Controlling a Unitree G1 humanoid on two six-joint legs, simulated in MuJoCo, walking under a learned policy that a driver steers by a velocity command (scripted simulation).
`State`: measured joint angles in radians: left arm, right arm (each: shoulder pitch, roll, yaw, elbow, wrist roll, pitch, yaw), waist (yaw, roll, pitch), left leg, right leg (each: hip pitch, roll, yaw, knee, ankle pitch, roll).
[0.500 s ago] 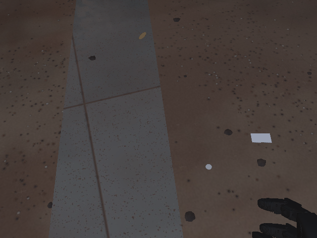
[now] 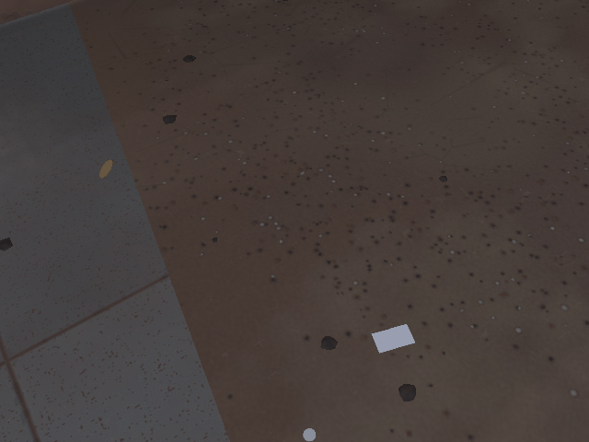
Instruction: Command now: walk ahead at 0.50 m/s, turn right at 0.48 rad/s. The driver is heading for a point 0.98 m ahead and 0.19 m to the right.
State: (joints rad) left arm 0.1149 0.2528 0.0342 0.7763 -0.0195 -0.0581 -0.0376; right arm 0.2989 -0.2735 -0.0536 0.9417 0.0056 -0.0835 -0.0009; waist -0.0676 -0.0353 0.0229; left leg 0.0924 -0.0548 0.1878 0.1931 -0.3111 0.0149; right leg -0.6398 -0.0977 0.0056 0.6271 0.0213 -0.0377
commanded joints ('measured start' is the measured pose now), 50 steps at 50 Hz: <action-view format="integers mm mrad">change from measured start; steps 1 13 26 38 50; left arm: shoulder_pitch -84 128 237 148 -98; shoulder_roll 91 164 188 87 98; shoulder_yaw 23 66 81 33 25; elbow -123 -138 -101 -173 -253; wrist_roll -3 12 -2 6 -2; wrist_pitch -13 -21 14 5 -26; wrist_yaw -24 23 61 41 0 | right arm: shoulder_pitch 2 -94 -291 -45 77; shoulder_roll -193 -119 -148 -123 -210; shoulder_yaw -44 -15 -27 -29 -40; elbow -43 -186 -277 -174 -86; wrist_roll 7 -20 3 -5 27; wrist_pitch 24 -26 -53 -38 15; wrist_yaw -13 5 24 18 9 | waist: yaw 26 43 85 55 14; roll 86 13 -99 132 133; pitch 31 -76 -32 -15 16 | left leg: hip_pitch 49 -700 -502 -223 -94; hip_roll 335 162 59 289 316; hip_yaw -48 -257 -268 -431 -282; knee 98 862 275 -25 49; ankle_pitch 735 31 256 243 462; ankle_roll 123 -42 -17 212 143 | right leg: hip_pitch -9 465 510 -41 132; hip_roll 45 -69 -46 7 62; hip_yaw -62 319 409 93 -13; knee -24 -402 -227 409 -102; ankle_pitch -138 121 -91 -319 -117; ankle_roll -45 -270 -143 27 -15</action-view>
